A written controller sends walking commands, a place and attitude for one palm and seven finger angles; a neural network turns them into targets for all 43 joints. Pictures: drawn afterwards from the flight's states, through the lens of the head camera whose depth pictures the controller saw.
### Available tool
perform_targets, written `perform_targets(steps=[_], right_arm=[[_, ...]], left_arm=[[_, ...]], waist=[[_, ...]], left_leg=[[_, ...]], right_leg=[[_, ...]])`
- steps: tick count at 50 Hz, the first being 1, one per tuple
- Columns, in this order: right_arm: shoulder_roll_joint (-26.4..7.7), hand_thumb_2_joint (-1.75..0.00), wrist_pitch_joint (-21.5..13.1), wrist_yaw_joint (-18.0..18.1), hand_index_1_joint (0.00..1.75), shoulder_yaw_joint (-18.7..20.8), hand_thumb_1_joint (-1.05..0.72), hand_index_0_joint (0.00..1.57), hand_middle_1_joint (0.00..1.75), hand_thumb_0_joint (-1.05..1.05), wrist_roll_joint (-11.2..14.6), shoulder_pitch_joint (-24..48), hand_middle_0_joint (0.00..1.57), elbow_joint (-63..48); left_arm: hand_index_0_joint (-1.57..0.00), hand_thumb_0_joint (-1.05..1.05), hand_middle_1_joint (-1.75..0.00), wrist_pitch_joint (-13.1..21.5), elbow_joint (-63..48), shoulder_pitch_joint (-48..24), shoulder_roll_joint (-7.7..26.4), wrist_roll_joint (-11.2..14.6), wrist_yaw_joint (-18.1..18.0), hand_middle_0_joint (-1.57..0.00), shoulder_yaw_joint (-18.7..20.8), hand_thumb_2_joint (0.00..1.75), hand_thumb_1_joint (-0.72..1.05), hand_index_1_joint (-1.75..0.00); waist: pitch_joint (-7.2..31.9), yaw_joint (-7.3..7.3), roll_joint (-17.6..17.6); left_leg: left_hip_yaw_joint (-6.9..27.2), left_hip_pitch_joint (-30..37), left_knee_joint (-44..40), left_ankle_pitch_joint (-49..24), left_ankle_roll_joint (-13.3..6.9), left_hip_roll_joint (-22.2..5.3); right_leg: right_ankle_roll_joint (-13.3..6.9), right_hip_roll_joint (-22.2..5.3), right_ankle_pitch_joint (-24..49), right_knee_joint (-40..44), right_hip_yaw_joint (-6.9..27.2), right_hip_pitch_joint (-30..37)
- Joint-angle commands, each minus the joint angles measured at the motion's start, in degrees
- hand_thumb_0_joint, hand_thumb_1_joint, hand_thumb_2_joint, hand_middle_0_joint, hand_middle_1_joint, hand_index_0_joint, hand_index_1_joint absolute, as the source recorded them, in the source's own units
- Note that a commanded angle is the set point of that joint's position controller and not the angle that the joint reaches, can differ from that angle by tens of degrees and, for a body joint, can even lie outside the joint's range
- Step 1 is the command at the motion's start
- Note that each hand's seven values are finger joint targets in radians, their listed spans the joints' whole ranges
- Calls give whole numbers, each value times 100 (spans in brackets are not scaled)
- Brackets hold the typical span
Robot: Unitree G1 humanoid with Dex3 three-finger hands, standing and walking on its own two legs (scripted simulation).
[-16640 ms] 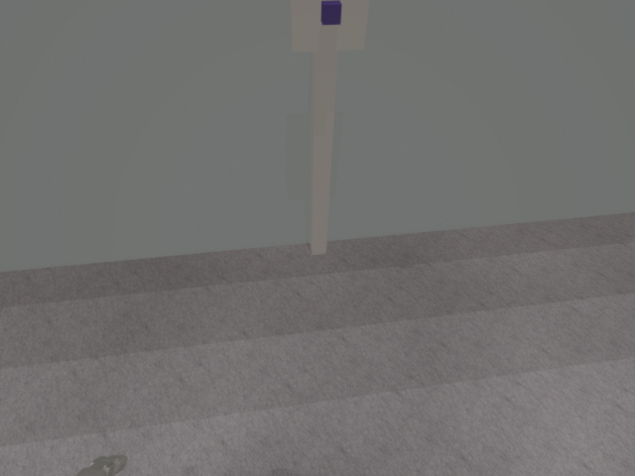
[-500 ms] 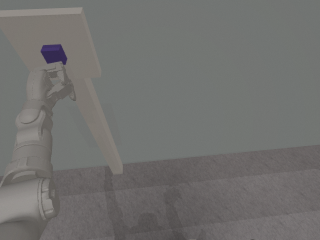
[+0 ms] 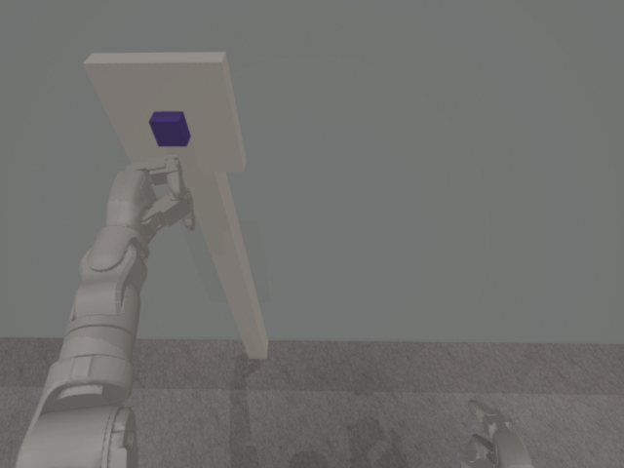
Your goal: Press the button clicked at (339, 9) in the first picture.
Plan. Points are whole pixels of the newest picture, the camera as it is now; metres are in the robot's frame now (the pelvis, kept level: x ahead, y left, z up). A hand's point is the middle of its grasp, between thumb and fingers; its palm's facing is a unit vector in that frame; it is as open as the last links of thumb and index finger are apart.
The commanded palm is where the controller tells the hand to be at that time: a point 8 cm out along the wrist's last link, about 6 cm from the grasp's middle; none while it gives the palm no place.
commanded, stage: draw the hand back to the body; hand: left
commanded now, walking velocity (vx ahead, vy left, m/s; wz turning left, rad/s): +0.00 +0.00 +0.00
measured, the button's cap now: (171, 127) +0.52 +0.24 +0.17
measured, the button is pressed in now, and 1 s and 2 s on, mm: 0 0 0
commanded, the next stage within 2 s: step back with the hand held close in 1.38 s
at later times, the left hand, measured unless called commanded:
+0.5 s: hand (129, 270) +0.28 +0.21 +0.16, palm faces +0.19 -0.96 -0.18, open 3.1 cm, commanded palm +0.24 +0.25 +0.16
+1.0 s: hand (61, 345) +0.19 +0.23 +0.17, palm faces +0.38 -0.85 -0.36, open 3.1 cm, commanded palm +0.14 +0.27 +0.18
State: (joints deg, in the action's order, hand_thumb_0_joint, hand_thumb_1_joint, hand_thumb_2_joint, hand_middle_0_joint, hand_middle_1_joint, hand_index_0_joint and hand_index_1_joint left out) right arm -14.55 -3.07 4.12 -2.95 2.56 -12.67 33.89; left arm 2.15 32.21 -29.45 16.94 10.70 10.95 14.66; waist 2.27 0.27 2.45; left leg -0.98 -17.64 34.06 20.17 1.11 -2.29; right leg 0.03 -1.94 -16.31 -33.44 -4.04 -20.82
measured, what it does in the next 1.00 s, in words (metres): stands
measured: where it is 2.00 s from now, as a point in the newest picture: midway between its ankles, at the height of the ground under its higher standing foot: outside the picture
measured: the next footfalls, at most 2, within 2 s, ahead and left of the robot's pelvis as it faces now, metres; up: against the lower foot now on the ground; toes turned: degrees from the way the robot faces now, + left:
none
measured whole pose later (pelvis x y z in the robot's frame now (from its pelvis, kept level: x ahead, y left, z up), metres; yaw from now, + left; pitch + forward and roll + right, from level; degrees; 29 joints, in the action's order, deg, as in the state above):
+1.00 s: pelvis -0.01 +0.00 +0.02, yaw -1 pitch -6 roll +0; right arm -12.5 -6.0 4.2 -1.5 -1.1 -10.9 37.1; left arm 6.3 -22.0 24.2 16.7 1.7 -5.7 14.0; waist -2.2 3.6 4.3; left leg -2.1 -1.5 21.9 14.6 0.9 -2.3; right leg 0.3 -1.2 -10.4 -21.0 -3.3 -4.9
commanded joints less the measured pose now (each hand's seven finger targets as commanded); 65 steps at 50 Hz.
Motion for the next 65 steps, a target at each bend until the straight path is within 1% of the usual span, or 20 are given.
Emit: perform_targets(steps=[1, 3, 6, 8, 11, 13, 16, 20, 21, 22, 23, 27, 30, 32, 40, 45, 53, 56, 59, 65], right_arm=[[-718, -90, -282, 2, 30, 287, -90, 20, 30, 0, -7, 156, 20, -805], [-729, -90, -282, -6, 30, 275, -90, 20, 30, 0, 11, 266, 20, -878], [-698, -90, -314, 44, 30, 259, -90, 20, 30, 0, 31, 439, 20, -964], [-673, -90, -367, 92, 30, 245, -90, 20, 30, 0, 47, 505, 20, -973], [-642, -90, -529, 167, 30, 230, -90, 20, 30, 0, 45, 593, 20, -943], [-644, -90, -628, 202, 30, 223, -90, 20, 30, 0, 58, 622, 20, -908], [-674, -90, -701, 262, 30, 194, -90, 20, 30, 0, 61, 687, 20, -858], [-628, -90, -792, 272, 30, 165, -90, 20, 30, 0, 65, 814, 20, -921], [-583, -90, -884, 247, 30, 219, -90, 20, 30, 0, -124, 842, 20, -807], [-553, -90, -914, 240, 30, 215, -90, 20, 30, 0, -163, 843, 20, -699], [-573, -90, -899, 210, 30, 232, -90, 20, 30, 0, -174, 868, 20, -633], [-482, -90, -799, 158, 30, 241, -90, 20, 30, 0, -245, 896, 20, -575], [-453, -90, -739, 166, 30, 255, -90, 20, 30, 0, -282, 960, 20, -536], [-430, -90, -706, 165, 30, 266, -90, 20, 30, 0, -297, 1001, 20, -541], [-390, -90, -633, 110, 30, 310, -90, 20, 30, 0, -362, 1049, 20, -572], [-363, -90, -647, 62, 30, 345, -90, 20, 30, 0, -383, 1035, 20, -628], [-334, -90, -713, 79, 30, 370, -90, 20, 30, 0, -384, 964, 20, -714], [-330, -90, -753, 91, 30, 360, -90, 20, 30, 0, -376, 926, 20, -723], [-339, -90, -793, 133, 30, 356, -90, 20, 30, 0, -379, 899, 20, -675], [-311, -90, -834, 141, 30, 340, -90, 20, 30, 0, -396, 884, 20, -660]], left_arm=[[-130, 0, -150, 342, -1756, -1241, 1359, 200, 54, -130, 636, 90, 90, -150], [-130, 0, -150, 204, -1868, -744, 1379, 271, 75, -130, 740, 90, 90, -150], [-130, 0, -150, 60, -2504, -704, 1429, 310, 84, -130, 798, 90, 90, -150], [-130, 0, -150, 17, -2925, -850, 1290, 311, 94, -130, 587, 90, 90, -150], [-130, 0, -150, -42, -3291, -551, 1147, 385, 137, -130, 504, 90, 90, -150], [-130, 0, -150, -99, -3400, -411, 998, 443, 204, -130, 377, 90, 90, -150], [-130, 0, -150, -332, -3298, 81, 1168, 505, 266, -130, 597, 90, 90, -150], [-130, 0, -150, -501, -3807, 408, 1206, 533, 291, -130, 671, 90, 90, -150], [-130, 0, -150, 1, -4621, 495, 1542, -159, -479, -130, 452, 90, 90, -150], [-130, 0, -150, 124, -4327, 1144, 1107, -225, -845, -130, 353, 90, 90, -150], [-130, 0, -150, 233, -4469, 1444, 990, -329, -1057, -130, 188, 90, 90, -150], [-130, 0, -150, 537, -5148, 1896, 1029, -609, -1501, -130, 238, 90, 90, -150], [-130, 0, -150, 643, -5292, 2299, 988, -706, -1630, -130, 231, 90, 90, -150], [-130, 0, -150, 697, -5540, 2404, 971, -765, -1682, -130, 221, 90, 90, -150], [-130, 0, -150, 775, -6053, 3719, 907, -820, -1736, -130, 382, 90, 90, -150], [-130, 0, -150, 795, -6570, 4491, 888, -850, -1736, -130, 492, 90, 90, -150], [-130, 0, -150, 787, -7014, 5487, 955, -872, -1777, -130, 723, 90, 90, -150], [-130, 0, -150, 802, -7232, 5504, 887, -898, -1795, -130, 660, 90, 90, -150], [-130, 0, -150, 770, -7123, 5285, 864, -919, -1823, -130, 589, 90, 90, -150], [-130, 0, -150, 766, -7140, 5352, 905, -925, -1869, -130, 668, 90, 90, -150]], waist=[[1986, 160, -157], [1710, 203, -448], [1506, 206, -231], [1430, 92, -125], [1392, 132, 137], [1244, 82, -28], [945, 170, -243], [941, 242, -44], [424, 220, -11], [266, 184, -223], [271, 212, -455], [578, 213, 151], [388, 212, -35], [382, 219, 106], [220, 318, -79], [163, 355, 111], [-93, 395, -42], [-150, 361, 159], [-334, 318, 60], [-100, 389, 127]], left_leg=[[-15, 480, -402, -2542, -185, 203], [-43, 310, -499, -2273, -209, 197], [-81, 356, -641, -1907, -225, 216], [-56, 484, -668, -1761, -233, 211], [-43, 678, -742, -1565, -222, 238], [-18, 709, -769, -1382, -232, 240], [4, 554, -873, -1087, -241, 259], [14, 628, -914, -1030, -230, 275], [-82, 642, -1082, -1008, -267, 268], [-76, 668, -1162, -916, -258, 244], [-55, 731, -1234, -912, -267, 212], [-128, 1122, -1404, -1210, -249, 230], [-112, 1192, -1532, -1191, -255, 206], [-119, 1283, -1570, -1254, -253, 218], [-75, 1303, -1622, -1550, -242, 180], [-79, 1269, -1568, -1758, -216, 165], [-63, 1131, -1499, -1666, -193, 136], [-64, 1120, -1477, -1600, -190, 141], [-48, 1131, -1500, -1424, -214, 135], [-14, 1159, -1484, -1545, -195, 146]], right_leg=[[-165, 124, 2800, 74, 107, 1535], [-149, 131, 2657, 158, 102, 1600], [-136, 121, 2329, 298, 146, 1558], [-136, 142, 2051, 382, 143, 1458], [-144, 156, 1778, 495, 146, 1407], [-129, 164, 1547, 581, 121, 1310], [-98, 157, 1192, 704, 123, 1260], [-100, 142, 997, 757, 122, 1294], [-67, 88, 727, 1164, 226, 1149], [-58, 97, 590, 1230, 173, 1139], [-55, 128, 509, 1336, 182, 1233], [-78, 119, 865, 1345, 218, 1648], [-70, 139, 778, 1478, 209, 1699], [-78, 142, 798, 1541, 212, 1758], [-74, 155, 1037, 1568, 179, 1950], [-81, 153, 1248, 1497, 175, 1975], [-78, 188, 1147, 1527, 177, 1829], [-79, 178, 1077, 1507, 174, 1768], [-64, 168, 851, 1582, 161, 1608], [-89, 157, 992, 1473, 153, 1801]])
